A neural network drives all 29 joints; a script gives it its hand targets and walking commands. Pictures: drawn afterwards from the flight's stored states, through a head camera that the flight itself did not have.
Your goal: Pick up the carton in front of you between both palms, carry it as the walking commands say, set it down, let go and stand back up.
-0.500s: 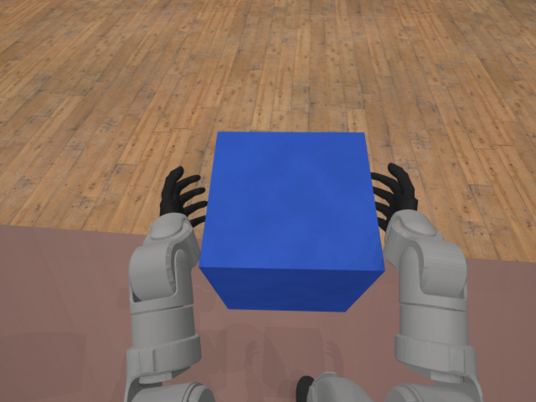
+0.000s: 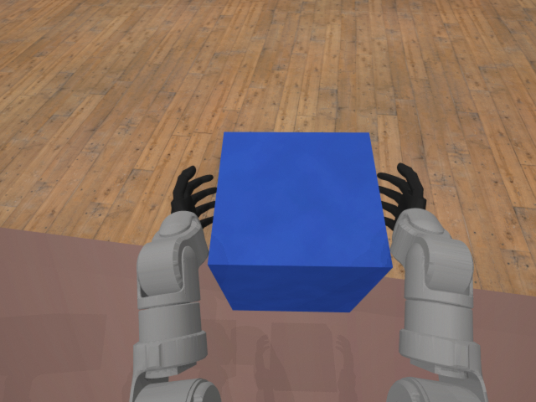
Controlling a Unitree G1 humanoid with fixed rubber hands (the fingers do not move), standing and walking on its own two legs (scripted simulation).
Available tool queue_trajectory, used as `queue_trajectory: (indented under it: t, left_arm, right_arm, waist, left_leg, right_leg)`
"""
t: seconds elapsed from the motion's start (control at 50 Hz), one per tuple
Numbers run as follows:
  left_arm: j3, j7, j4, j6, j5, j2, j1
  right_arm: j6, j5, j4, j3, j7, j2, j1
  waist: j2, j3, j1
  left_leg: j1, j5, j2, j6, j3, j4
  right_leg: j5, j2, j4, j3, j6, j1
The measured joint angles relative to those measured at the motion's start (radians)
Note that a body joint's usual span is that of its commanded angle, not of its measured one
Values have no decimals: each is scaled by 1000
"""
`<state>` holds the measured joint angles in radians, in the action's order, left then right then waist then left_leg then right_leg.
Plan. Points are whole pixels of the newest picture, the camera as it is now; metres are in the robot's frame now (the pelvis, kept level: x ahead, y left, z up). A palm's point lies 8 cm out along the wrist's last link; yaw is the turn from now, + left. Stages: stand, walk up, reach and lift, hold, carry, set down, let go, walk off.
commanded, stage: carry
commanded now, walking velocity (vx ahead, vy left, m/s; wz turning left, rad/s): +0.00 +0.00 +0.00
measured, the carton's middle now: (293, 231) +0.36 +0.00 +0.02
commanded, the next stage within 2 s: none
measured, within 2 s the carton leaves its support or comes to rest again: neither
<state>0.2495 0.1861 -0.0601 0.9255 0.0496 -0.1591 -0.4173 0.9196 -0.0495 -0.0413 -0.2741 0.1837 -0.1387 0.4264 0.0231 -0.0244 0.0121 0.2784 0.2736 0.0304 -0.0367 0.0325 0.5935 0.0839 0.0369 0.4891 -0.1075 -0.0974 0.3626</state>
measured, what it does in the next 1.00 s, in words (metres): stands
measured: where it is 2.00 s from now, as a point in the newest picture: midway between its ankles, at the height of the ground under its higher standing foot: (280, 310)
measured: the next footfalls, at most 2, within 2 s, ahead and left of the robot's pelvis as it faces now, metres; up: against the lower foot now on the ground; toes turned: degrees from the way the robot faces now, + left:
left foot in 1.50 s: +0.39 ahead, +0.10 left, -0.03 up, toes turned +1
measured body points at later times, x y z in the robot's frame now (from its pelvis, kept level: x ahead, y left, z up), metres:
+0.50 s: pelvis -0.01 +0.02 +0.00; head -0.04 +0.02 +0.45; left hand +0.32 +0.18 +0.11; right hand +0.33 -0.14 +0.11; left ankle -0.05 +0.11 -0.72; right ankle +0.03 -0.05 -0.74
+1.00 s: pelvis +0.02 +0.02 -0.01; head -0.02 +0.01 +0.44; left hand +0.35 +0.17 +0.10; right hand +0.35 -0.14 +0.10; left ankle -0.05 +0.11 -0.72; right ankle +0.03 -0.06 -0.73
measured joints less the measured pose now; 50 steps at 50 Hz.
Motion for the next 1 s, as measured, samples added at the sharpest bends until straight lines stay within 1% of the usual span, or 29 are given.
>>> queue_trajectory:
  t: [0.1, 0.24, 0.56, 0.82, 0.86, 0.9, 0.94, 0.98, 1.0]
  left_arm:
    - [4, 10, 19, 32, 10, 6, -10]
    - [31, 7, 86, 68, 33, 1, -22]
    - [57, 13, 146, 74, 49, 0, -55]
    - [63, 9, 139, 75, 44, 1, -56]
    - [62, 9, 137, 76, 44, 1, -48]
    - [62, 9, 138, 78, 43, 1, -38]
    - [65, 10, 140, 78, 42, 6, -34]
    - [68, 12, 145, 73, 39, 15, -33]
    - [70, 13, 149, 70, 38, 18, -33]
  right_arm:
    - [30, -15, 22, -1, 6, 1, 12]
    - [64, -40, 89, -25, 2, -8, 20]
    - [73, -49, 149, -43, 8, -3, 53]
    - [77, -46, 143, -44, 7, -5, 59]
    - [79, -46, 143, -44, 7, -8, 55]
    - [80, -48, 148, -43, 7, -12, 49]
    - [81, -50, 154, -38, 7, -15, 50]
    - [80, -49, 161, -29, 9, -16, 54]
    - [79, -48, 163, -25, 11, -15, 56]
  waist:
    - [-8, -48, -3]
    - [-9, -80, 0]
    - [-10, -94, -8]
    - [-10, -85, -11]
    - [-13, -96, -13]
    - [-20, -112, -17]
    - [-27, -124, -25]
    - [-38, -129, -33]
    - [-45, -130, -37]
  left_leg:
    - [-10, 21, -1, -10, 5, 15]
    - [-32, 27, 3, -21, 13, 21]
    - [-30, -2, 16, -36, 27, 12]
    - [-14, -3, 16, -39, 33, 24]
    - [-12, 8, 14, -43, 32, 34]
    - [-11, 26, 10, -49, 30, 45]
    - [-11, 43, 5, -47, 27, 57]
    - [-13, 64, -3, -40, 22, 73]
    - [-15, 76, -8, -36, 19, 81]
  right_leg:
    - [19, -1, 12, 2, 10, -11]
    - [24, -7, 13, 6, 23, -34]
    - [-8, -25, 0, 10, 36, -35]
    - [-10, -30, 12, 9, 36, -19]
    - [18, -31, 34, 6, 32, -11]
    - [104, -29, 79, 2, 26, 2]
    - [185, -26, 121, -1, 21, 12]
    - [217, -19, 140, -4, 19, 13]
    - [210, -14, 138, -7, 19, 7]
